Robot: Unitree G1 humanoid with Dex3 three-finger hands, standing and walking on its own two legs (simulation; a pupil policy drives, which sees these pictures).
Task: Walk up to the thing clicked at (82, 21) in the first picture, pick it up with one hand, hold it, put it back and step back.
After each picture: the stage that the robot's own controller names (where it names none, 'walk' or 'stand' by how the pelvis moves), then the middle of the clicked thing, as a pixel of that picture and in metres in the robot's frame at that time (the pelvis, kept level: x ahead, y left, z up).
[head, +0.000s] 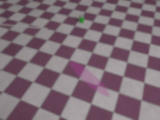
stand; (81, 18) +1.94 -0.06 -0.72
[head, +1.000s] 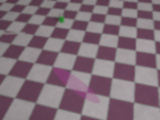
rise first; (61, 17) +1.78 +0.15 -0.70
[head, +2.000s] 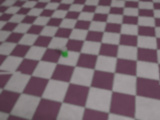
walk; (64, 51) +1.22 +0.21 -0.70
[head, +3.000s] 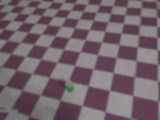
walk; (69, 86) +0.78 +0.20 -0.72
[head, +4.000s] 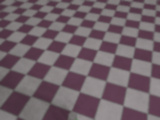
walk; (73, 118) +0.53 +0.12 -0.71
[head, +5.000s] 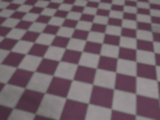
stand; out of the picture +0.43 +0.15 -0.72
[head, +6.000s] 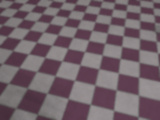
stand; out of the picture +0.41 +0.15 -0.72
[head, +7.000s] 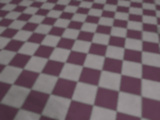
stand; out of the picture +0.43 +0.14 -0.73
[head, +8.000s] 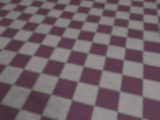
stand; out of the picture +0.42 +0.14 -0.73
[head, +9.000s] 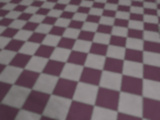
go down; out of the picture +0.42 +0.14 -0.73
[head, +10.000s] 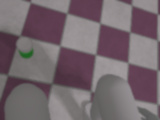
go down; (25, 48) +0.51 +0.17 -0.32
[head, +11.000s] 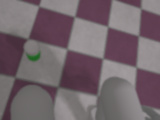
approach; (32, 51) +0.50 +0.17 -0.31
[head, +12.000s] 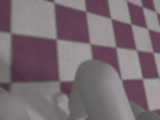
close in; out of the picture +0.50 +0.23 -0.23
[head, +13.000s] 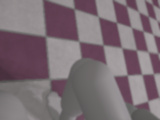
close; out of the picture +0.49 +0.23 -0.23
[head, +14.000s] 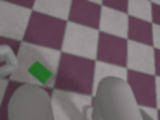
lift; (42, 73) +0.42 +0.12 -0.32
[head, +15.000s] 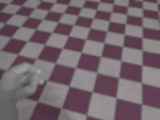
hold; out of the picture +0.32 +0.11 -0.66
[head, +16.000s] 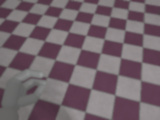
hold; out of the picture +0.26 +0.18 -0.69
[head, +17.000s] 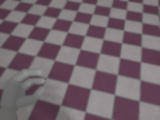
crouch; out of the picture +0.21 +0.23 -0.69
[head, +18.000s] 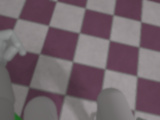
crouch; out of the picture +0.22 +0.29 -0.43
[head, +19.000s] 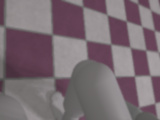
lower; out of the picture +0.13 +0.35 -0.27
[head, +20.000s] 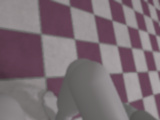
lower; out of the picture +0.07 +0.38 -0.27
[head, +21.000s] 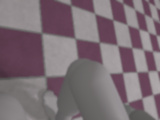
lower; out of the picture +0.01 +0.42 -0.27
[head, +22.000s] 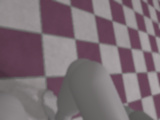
lower; out of the picture -0.04 +0.45 -0.27
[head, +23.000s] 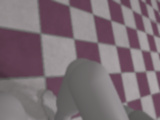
lower; out of the picture -0.09 +0.48 -0.27
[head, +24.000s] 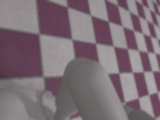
open; out of the picture -0.14 +0.51 -0.27
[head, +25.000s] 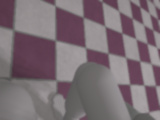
stand; out of the picture -0.18 +0.54 -0.27
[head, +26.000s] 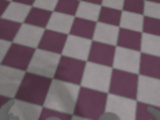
stand; out of the picture -0.14 +0.66 -0.57
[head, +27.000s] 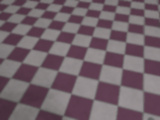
stand; out of the picture -0.19 +0.70 -0.69
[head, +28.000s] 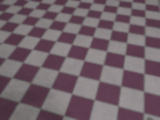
stand; out of the picture -0.23 +0.74 -0.69
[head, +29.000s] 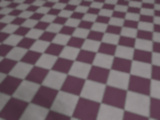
stand; out of the picture -0.24 +0.78 -0.74
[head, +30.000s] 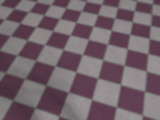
walk; out of the picture -0.24 +0.79 -0.72
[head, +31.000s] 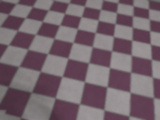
walk; out of the picture -0.20 +0.74 -0.73
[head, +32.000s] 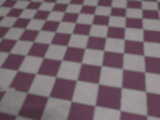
walk; out of the picture +0.03 +0.89 -0.72
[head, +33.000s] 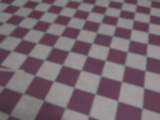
stand; out of the picture +0.29 +0.91 -0.73
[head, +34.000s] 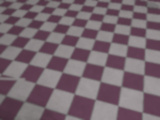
stand; out of the picture +0.26 +0.95 -0.75
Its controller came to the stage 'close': yes
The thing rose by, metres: 0.01
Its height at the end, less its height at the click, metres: -0.02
